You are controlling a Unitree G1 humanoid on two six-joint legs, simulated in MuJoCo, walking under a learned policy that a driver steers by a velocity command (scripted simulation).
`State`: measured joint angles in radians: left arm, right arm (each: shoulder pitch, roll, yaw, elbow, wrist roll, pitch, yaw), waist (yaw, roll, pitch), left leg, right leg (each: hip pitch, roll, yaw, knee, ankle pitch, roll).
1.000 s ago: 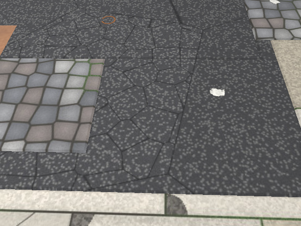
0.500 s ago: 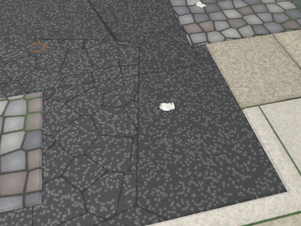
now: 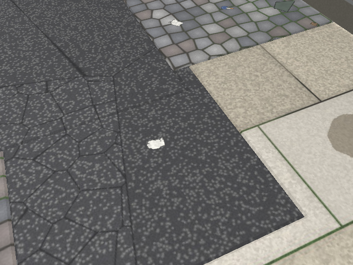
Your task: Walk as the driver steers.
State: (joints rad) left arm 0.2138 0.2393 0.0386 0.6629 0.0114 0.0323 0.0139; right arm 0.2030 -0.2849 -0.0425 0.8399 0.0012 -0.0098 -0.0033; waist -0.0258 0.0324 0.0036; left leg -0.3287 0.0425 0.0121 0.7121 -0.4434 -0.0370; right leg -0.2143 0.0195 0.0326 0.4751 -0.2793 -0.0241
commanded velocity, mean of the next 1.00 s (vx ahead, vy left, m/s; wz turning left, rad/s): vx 0.29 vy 0.00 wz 0.04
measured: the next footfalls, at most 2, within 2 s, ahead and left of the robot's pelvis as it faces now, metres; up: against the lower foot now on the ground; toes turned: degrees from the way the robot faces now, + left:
left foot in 0.28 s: +0.14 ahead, +0.14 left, +0.00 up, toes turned +1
right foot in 0.76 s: +0.46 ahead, -0.07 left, +0.00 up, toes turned -1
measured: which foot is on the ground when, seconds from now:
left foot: up 0.00-0.26, down 0.28-0.76, up 0.78-1.00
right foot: down 0.00-0.28, up 0.30-0.74, down 0.76-1.00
